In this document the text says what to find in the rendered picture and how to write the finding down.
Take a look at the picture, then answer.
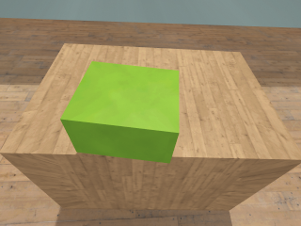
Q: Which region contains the pedestal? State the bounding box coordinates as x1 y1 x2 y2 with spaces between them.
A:
0 43 301 211

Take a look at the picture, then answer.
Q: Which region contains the carton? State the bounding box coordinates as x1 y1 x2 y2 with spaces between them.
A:
60 61 180 164

